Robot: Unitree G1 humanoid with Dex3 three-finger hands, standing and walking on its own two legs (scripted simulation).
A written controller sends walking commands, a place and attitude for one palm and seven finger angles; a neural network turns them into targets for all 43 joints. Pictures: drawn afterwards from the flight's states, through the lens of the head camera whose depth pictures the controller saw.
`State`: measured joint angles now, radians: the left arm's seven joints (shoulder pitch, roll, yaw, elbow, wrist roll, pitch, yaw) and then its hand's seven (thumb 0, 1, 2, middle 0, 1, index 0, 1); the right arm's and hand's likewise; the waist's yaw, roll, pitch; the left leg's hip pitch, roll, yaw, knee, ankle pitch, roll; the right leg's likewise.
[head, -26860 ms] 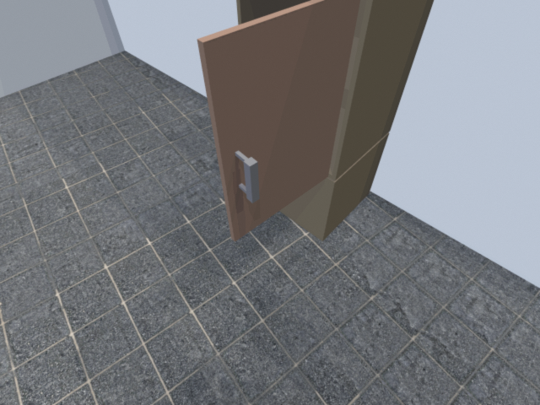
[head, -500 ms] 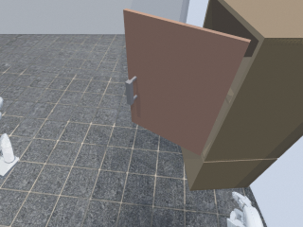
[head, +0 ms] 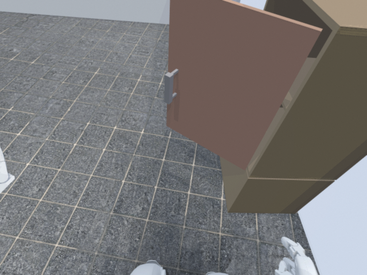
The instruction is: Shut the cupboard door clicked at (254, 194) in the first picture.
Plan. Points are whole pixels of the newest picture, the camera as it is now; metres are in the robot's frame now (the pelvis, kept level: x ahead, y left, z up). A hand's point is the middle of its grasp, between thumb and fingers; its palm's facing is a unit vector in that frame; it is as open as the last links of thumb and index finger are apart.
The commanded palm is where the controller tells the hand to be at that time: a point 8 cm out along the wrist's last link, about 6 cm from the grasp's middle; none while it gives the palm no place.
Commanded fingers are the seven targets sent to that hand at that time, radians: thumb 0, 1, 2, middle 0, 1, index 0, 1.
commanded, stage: step back with the hand held close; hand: left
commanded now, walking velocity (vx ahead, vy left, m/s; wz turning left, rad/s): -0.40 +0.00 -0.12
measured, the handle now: (171, 86) +0.76 +0.05 -0.05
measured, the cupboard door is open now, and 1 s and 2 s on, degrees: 55 55 55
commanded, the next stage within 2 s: stop stepping back and stand still in 0.22 s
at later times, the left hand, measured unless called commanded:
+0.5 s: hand out of the picture +0.09 +0.22 +0.22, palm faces +0.32 -0.80 -0.50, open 7.4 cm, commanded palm +0.07 +0.26 +0.20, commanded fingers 0.00 0.90 0.90 -0.20 -0.30 -0.20 -0.30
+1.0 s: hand out of the picture +0.10 +0.26 +0.23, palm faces +0.27 -0.74 -0.62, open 7.4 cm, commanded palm +0.06 +0.29 +0.20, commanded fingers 0.00 0.90 0.90 -0.20 -0.30 -0.20 -0.30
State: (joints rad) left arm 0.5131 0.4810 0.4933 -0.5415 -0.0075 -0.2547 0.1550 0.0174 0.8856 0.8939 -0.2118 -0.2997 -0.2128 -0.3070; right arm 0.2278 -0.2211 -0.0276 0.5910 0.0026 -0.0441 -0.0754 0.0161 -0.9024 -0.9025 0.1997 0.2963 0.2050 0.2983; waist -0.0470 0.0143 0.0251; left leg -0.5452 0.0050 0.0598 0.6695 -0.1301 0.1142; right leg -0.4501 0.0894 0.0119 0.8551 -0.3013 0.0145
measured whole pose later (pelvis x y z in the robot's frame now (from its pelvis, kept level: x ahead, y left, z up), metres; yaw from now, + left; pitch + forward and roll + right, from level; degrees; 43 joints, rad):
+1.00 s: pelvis -0.14 +0.03 +0.02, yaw -12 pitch +1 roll -1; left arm 0.66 0.57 0.56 -0.53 -0.08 -0.19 0.14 0.01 0.89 0.89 -0.21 -0.30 -0.21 -0.31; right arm 0.24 -0.14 0.04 0.61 -0.01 -0.05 -0.05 0.01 -0.90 -0.90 0.20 0.30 0.21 0.30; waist -0.01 0.02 -0.05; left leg -0.41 0.04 0.13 0.47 -0.15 0.01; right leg -0.14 0.05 -0.12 0.44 -0.36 -0.05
